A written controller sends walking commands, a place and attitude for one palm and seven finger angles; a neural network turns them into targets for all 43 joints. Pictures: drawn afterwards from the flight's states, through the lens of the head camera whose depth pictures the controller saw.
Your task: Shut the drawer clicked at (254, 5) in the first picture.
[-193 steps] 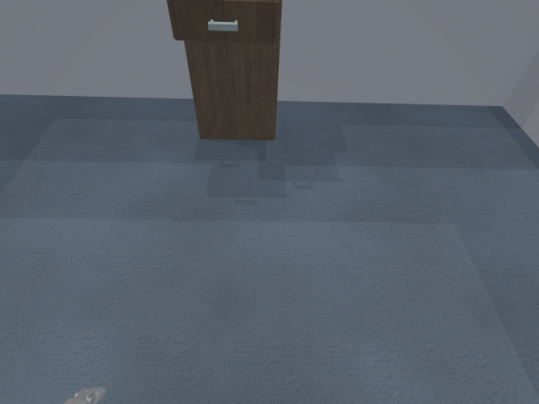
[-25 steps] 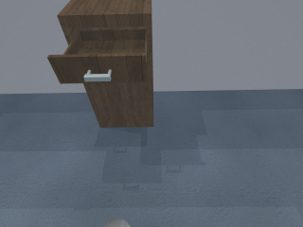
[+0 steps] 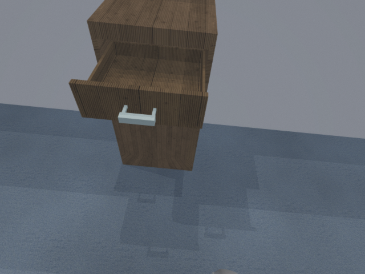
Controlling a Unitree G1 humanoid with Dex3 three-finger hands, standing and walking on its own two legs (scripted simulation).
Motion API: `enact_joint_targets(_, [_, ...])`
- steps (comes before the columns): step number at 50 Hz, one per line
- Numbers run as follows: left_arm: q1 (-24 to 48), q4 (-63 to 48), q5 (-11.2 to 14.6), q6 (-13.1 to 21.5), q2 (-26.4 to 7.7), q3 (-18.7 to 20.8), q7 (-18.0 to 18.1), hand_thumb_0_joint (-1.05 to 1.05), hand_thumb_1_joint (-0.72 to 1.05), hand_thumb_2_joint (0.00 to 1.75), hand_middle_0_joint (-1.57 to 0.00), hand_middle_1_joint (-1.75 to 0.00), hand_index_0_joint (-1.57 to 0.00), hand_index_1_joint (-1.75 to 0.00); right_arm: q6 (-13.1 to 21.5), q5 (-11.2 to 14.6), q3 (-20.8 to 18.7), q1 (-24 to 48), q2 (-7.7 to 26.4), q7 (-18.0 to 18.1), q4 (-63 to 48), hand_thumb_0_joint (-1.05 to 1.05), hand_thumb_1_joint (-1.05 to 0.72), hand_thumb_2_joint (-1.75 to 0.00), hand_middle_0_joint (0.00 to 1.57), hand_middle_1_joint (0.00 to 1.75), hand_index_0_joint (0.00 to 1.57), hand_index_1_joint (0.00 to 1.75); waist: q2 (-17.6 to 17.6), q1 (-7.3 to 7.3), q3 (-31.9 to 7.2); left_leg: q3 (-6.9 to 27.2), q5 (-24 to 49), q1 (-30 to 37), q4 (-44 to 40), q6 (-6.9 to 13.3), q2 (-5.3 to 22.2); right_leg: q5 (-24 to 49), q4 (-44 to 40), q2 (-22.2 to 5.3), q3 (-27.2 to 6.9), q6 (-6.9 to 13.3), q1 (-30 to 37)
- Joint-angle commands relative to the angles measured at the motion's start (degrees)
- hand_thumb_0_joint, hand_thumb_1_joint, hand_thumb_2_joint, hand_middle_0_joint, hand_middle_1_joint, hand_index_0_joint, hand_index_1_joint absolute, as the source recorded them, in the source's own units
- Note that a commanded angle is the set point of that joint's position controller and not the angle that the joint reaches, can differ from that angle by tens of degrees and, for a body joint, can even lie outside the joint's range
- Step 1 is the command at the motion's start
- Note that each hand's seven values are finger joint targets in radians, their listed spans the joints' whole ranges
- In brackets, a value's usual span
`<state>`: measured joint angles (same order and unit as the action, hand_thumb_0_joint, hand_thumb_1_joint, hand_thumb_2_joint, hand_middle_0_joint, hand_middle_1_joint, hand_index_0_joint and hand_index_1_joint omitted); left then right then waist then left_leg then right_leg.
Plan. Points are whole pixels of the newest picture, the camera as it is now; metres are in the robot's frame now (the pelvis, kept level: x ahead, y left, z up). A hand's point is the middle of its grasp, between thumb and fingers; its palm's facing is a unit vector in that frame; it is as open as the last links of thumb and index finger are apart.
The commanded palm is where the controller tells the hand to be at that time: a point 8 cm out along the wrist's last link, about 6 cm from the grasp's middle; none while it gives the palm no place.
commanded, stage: take the last steps up to it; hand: left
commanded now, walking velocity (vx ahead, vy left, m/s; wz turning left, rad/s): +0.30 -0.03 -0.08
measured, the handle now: (138, 114) +0.55 +0.18 -0.01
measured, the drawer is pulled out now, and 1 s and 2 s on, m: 0.27 0.27 0.27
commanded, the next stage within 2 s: come to a stop and stand still in 0.52 s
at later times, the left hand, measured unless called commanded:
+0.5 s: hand (146, 239) +0.23 +0.11 -0.16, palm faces +0.03 -0.97 -0.24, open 7.1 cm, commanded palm none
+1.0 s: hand (138, 268) +0.17 +0.12 -0.18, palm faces +0.02 -0.99 -0.12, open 7.4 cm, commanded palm none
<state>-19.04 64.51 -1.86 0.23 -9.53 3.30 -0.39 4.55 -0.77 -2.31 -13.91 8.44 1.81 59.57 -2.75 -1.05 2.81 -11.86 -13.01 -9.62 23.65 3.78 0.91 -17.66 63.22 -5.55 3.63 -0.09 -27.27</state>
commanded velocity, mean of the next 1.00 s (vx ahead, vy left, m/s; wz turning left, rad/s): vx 0.07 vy -0.01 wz -0.01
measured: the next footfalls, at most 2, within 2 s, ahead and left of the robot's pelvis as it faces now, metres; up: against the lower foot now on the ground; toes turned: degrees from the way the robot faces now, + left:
right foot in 0.32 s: +0.22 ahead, -0.15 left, +0.00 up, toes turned -8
left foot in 0.78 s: +0.26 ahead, +0.06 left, +0.00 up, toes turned +0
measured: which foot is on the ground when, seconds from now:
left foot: down 0.00-0.32, up 0.34-0.76, down 0.78-1.00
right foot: up 0.00-0.30, down 0.32-1.00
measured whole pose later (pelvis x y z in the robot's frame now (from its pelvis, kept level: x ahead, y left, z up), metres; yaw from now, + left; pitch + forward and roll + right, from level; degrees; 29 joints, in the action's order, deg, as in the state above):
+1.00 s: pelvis +0.20 -0.04 +0.00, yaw -3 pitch -1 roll +0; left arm -18.4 64.8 -1.1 -1.3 -7.8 0.8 1.2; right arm 0.3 0.1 -0.9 -9.0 7.7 2.5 61.4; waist -2.7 -2.1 3.1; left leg -6.5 -10.1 -12.3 23.8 1.2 1.7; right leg -13.8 24.1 -2.2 7.4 0.2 -8.7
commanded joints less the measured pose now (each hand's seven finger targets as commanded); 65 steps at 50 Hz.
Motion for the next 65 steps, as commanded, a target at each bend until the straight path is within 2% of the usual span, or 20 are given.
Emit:
enact_joint_targets(1, [-0.12,-3.7,0.17,0.27,-0.62,0.24,-0.11,0.0,0.9,0.9,-0.2,-0.3,-0.2,-0.3,0.35,-0.15,-0.76,-7.76,5.88,0.04,1.18,0.0,-0.9,-0.9,0.2,0.3,0.2,0.3,7.55,0.79,0.87,10.75,14.79,5.52,-13.88,6.09,16.02,4.0,-3.9,-2.38,-1.05,-0.99,-7.09])
enact_joint_targets(10, [12.59,-8.41,0.42,0.62,-1.25,0.11,-0.42,0.0,0.9,0.9,-0.2,-0.3,-0.2,-0.3,-0.73,-1.02,-1.43,-12.71,6.65,-0.33,4.55,0.0,-0.9,-0.9,0.2,0.3,0.2,0.3,9.16,3.38,5.1,9.34,12.23,6.42,-11.86,5.63,16.92,3.09,-23.4,-0.64,2.58,0.18,-2.45])
enact_joint_targets(12, [11.43,-8.41,0.39,1.07,-1.76,0.26,-0.32,0.0,0.9,0.9,-0.2,-0.3,-0.2,-0.3,-1.04,-1.15,-1.5,-12.42,6.9,-0.37,4.86,0.0,-0.9,-0.9,0.2,0.3,0.2,0.3,7.92,2.46,4.58,9.22,12.4,4.99,-8.39,4.71,16.99,3.17,-27.72,0.81,3.68,0.9,3.06])
enact_joint_targets(14, [2.7,-5.5,0.16,1.92,-3.47,0.94,-0.11,0.0,0.9,0.9,-0.2,-0.3,-0.2,-0.3,-1.16,-0.69,-1.18,-11.63,6.35,-0.42,5.09,0.0,-0.9,-0.9,0.2,0.3,0.2,0.3,4.35,-1.86,-0.07,5.23,16.08,1.54,3.56,1.77,12.93,7.65,-35.17,3.11,5.06,1.93,17.93])
enact_joint_targets(15, [-4.29,-3.3,-0.02,2.72,-7.37,1.75,0.31,0.0,0.9,0.9,-0.2,-0.3,-0.2,-0.3,-0.84,-0.01,-0.87,-11.67,4.85,-0.84,4.63,0.0,-0.9,-0.9,0.2,0.3,0.2,0.3,-1.69,-4.58,-4.91,1.92,11.02,-7.09,16.22,-0.61,9.32,9.27,-36.84,-3.97,-3.45,4.87,30.29])
enact_joint_targets(16, [-10.46,-2.1,0.43,3.08,-13.54,3.04,0.81,0.0,0.9,0.9,-0.2,-0.3,-0.2,-0.3,-0.73,0.3,-0.1,-12.97,2.04,-1.21,2.93,0.0,-0.9,-0.9,0.2,0.3,0.2,0.3,-14.39,-5.0,-9.88,-0.55,-15.86,-20.36,32.97,-3.54,1.9,18.03,-42.9,-18.14,-22.81,11.29,40.77])
enact_joint_targets(17, [-11.31,-2.11,1.39,3.09,-13.68,2.77,1.22,0.0,0.9,0.9,-0.2,-0.3,-0.2,-0.3,-1.62,0.27,-0.46,-10.53,4.63,-0.92,2.05,0.0,-0.9,-0.9,0.2,0.3,0.2,0.3,-10.27,-5.4,-10.71,6.21,-21.37,-20.52,42.5,-3.24,2.31,21.34,-46.84,-20.63,-26.1,13.83,35.89])
enact_joint_targets(20, [1.48,-5.39,1.24,2.98,-6.66,1.08,1.79,0.0,0.9,0.9,-0.2,-0.3,-0.2,-0.3,-2.73,-0.41,-0.94,-7.23,2.13,-1.14,2.44,0.0,-0.9,-0.9,0.2,0.3,0.2,0.3,-0.08,-0.57,0.1,11.15,-9.03,-20.99,45.96,-3.57,7.26,8.88,-51.31,-15.37,-15.01,11.15,17.2])
enact_joint_targets(22, [3.33,-5.45,0.98,3.58,-4.56,0.36,1.84,0.0,0.9,0.9,-0.2,-0.3,-0.2,-0.3,-3.56,-0.62,-0.86,-10.82,0.65,-1.3,3.66,0.0,-0.9,-0.9,0.2,0.3,0.2,0.3,-2.02,2.25,-0.24,9.99,-5.27,-17.5,41.19,-4.73,7.31,14.71,-52.07,-11.89,-7.55,8.99,13.68])
enact_joint_targets(24, [2.95,-5.87,0.7,3.76,-2.94,0.32,1.93,0.0,0.9,0.9,-0.2,-0.3,-0.2,-0.3,-4.28,-0.85,-0.83,-11.36,0.1,-1.29,3.84,0.0,-0.9,-0.9,0.2,0.3,0.2,0.3,-2.02,2.75,0.26,8.95,-4.29,-15.1,36.76,-5.65,7.2,15.47,-52.71,-10.78,-4.81,8.84,10.21])
enact_joint_targets(31, [-0.63,-3.73,0.69,3.42,-5.63,0.2,1.36,0.0,0.9,0.9,-0.2,-0.3,-0.2,-0.3,-3.93,-0.52,-0.45,-2.38,1.76,-1.95,0.7,0.0,-0.9,-0.9,0.2,0.3,0.2,0.3,-2.55,0.21,0.69,7.86,-4.2,-15.39,20.67,-6.02,5.59,9.85,-54.05,-10.75,-7.14,10.0,16.25])
enact_joint_targets(34, [0.31,-3.12,0.74,2.69,-5.51,-0.26,1.67,0.0,0.9,0.9,-0.2,-0.3,-0.2,-0.3,-3.85,-0.04,0.58,-1.3,1.8,-1.22,0.93,0.0,-0.9,-0.9,0.2,0.3,0.2,0.3,-2.48,0.41,0.5,8.36,-3.48,-8.55,12.39,-6.03,4.37,17.82,-51.01,-9.64,-5.52,9.36,15.38])
enact_joint_targets(36, [0.72,-2.06,1.19,2.12,-4.98,-0.85,1.96,0.0,0.9,0.9,-0.2,-0.3,-0.2,-0.3,-3.77,0.03,1.15,-2.92,1.94,-0.72,2.06,0.0,-0.9,-0.9,0.2,0.3,0.2,0.3,-1.51,1.65,-0.83,8.33,3.58,-0.16,2.37,-5.99,3.67,18.8,-47.22,-6.71,-3.44,6.69,13.86])
enact_joint_targets(39, [-2.53,-1.04,1.37,1.24,-1.88,-1.73,2.57,0.0,0.9,0.9,-0.2,-0.3,-0.2,-0.3,-3.07,0.08,0.95,-3.41,6.29,0.1,2.76,0.0,-0.9,-0.9,0.2,0.3,0.2,0.3,5.79,0.23,-1.83,12.49,24.66,3.36,-0.99,-3.06,11.1,11.24,-43.51,-1.34,-1.15,1.35,14.78])
enact_joint_targets(42, [-2.9,-0.32,1.38,0.04,-2.93,-1.81,2.48,0.0,0.9,0.9,-0.2,-0.3,-0.2,-0.3,-3.54,0.6,1.08,-0.18,5.97,0.85,2.64,0.0,-0.9,-0.9,0.2,0.3,0.2,0.3,11.16,-0.05,0.51,13.77,21.6,0.38,-4.98,-1.57,11.04,7.9,-42.96,-0.87,-0.51,-0.1,16.64])
enact_joint_targets(47, [-3.29,-1.46,1.0,-0.69,-3.76,-1.4,2.18,0.0,0.9,0.9,-0.2,-0.3,-0.2,-0.3,-3.89,0.75,-0.01,0.48,7.39,1.16,1.02,0.0,-0.9,-0.9,0.2,0.3,0.2,0.3,7.4,0.33,-1.14,14.7,19.21,1.16,-6.04,-0.53,11.26,7.75,-41.06,-0.42,-0.27,-0.22,15.96])
enact_joint_targets(55, [-3.01,-3.6,0.32,-1.6,-2.95,-0.7,1.77,0.0,0.9,0.9,-0.2,-0.3,-0.2,-0.3,-4.28,0.07,-1.37,0.44,8.89,1.25,0.29,0.0,-0.9,-0.9,0.2,0.3,0.2,0.3,8.05,0.42,-3.22,17.63,10.36,-2.37,-7.83,2.2,14.03,2.28,-33.87,1.19,0.01,0.04,13.82])
enact_joint_targets(58, [-3.19,-3.49,0.27,-1.1,-3.3,-0.89,1.85,0.0,0.9,0.9,-0.2,-0.3,-0.2,-0.3,-4.24,0.03,-0.92,1.42,7.72,0.65,0.42,0.0,-0.9,-0.9,0.2,0.3,0.2,0.3,4.84,-0.37,-2.42,15.66,2.86,-6.11,-6.8,0.39,11.07,5.48,-38.72,0.16,-1.59,0.39,16.41])
enact_joint_targets(61, [0.11,-3.57,0.87,-0.18,-5.14,-1.15,2.09,0.0,0.9,0.9,-0.2,-0.3,-0.2,-0.3,-4.7,0.09,0.12,-0.45,4.62,-0.12,1.52,0.0,-0.9,-0.9,0.2,0.3,0.2,0.3,-2.43,1.31,-0.8,10.53,-0.47,-3.96,-2.19,-3.09,5.92,2.4,-46.0,-3.97,-6.23,2.39,13.08])
enact_joint_targets(65, [2.09,-3.37,1.34,0.13,-5.65,-1.57,2.33,0.0,0.9,0.9,-0.2,-0.3,-0.2,-0.3,-4.82,-0.09,1.17,-3.36,3.72,-0.53,3.94,0.0,-0.9,-0.9,0.2,0.3,0.2,0.3,0.33,1.93,1.75,10.5,1.12,-1.6,-2.9,-3.71,5.82,-3.68,-48.41,-3.42,-5.91,2.54,9.92])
